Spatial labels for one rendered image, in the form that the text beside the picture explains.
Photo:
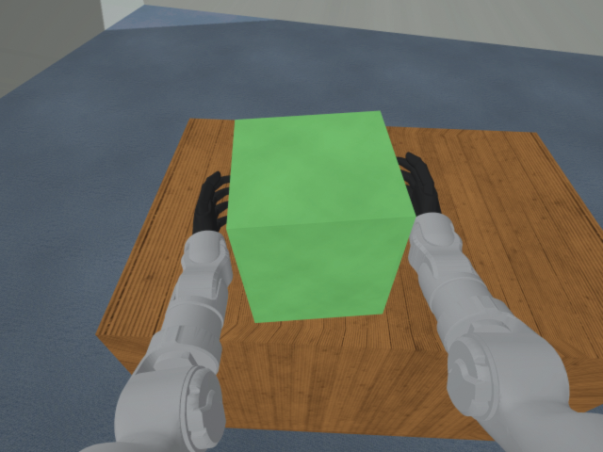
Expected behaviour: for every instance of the pedestal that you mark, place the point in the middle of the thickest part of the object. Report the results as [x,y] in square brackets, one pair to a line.
[525,230]

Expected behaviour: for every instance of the robot left upper arm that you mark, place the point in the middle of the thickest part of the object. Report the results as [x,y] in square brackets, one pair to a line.
[172,410]

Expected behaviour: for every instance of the right robot forearm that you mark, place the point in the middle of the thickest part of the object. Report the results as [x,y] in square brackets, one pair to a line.
[456,294]

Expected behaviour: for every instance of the left robot hand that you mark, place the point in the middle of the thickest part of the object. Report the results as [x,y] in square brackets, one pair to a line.
[206,210]

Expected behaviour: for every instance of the carton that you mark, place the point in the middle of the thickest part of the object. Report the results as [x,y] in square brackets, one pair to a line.
[318,215]

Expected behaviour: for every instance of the left robot forearm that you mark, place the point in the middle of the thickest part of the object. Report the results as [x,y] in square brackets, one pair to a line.
[190,334]

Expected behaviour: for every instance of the robot right upper arm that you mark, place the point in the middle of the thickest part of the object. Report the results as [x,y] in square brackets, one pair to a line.
[514,385]

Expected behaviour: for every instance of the right robot hand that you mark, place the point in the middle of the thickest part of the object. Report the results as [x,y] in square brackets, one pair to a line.
[421,188]

